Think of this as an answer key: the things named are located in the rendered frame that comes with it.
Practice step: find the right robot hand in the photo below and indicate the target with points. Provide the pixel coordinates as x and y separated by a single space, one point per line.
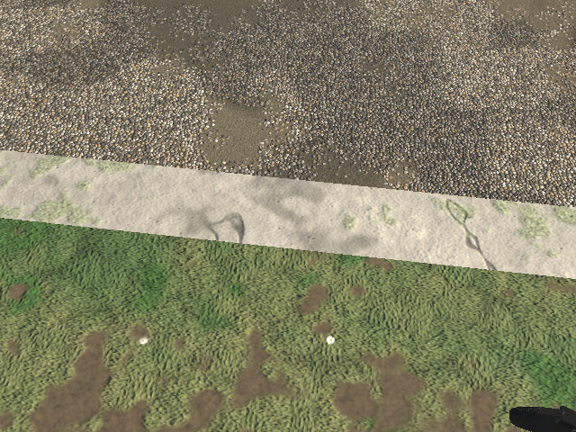
543 419

